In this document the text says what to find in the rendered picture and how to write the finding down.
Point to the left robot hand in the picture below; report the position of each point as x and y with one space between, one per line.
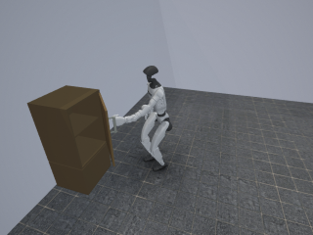
119 120

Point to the robot left upper arm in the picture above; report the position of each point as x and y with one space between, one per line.
157 96

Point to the cupboard door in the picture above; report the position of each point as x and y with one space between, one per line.
107 129

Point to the left robot shin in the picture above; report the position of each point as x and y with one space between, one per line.
158 156

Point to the handle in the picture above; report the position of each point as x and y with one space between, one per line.
114 124

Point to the right robot shin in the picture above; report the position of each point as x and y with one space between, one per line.
147 146

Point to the robot shin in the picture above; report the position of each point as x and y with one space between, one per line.
158 156
147 146

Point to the robot left forearm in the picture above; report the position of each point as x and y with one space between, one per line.
137 115

